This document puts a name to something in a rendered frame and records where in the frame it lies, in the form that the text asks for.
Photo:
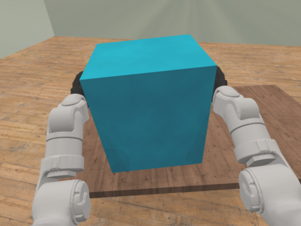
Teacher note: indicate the left robot hand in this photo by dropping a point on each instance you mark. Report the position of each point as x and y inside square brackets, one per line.
[76, 86]

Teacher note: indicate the right robot hand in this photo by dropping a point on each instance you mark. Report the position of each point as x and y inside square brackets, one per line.
[219, 80]

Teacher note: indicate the robot left forearm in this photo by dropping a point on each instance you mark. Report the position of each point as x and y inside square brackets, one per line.
[63, 156]

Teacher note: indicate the carton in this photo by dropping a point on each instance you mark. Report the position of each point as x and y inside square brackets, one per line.
[150, 100]

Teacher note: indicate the robot right forearm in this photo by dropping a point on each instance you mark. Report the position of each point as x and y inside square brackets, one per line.
[253, 145]

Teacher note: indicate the robot left upper arm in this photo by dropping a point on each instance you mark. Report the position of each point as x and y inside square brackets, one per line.
[62, 203]

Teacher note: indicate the table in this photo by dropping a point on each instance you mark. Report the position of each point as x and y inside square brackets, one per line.
[219, 169]

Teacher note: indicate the robot right upper arm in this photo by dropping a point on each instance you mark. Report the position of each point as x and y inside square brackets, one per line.
[273, 192]

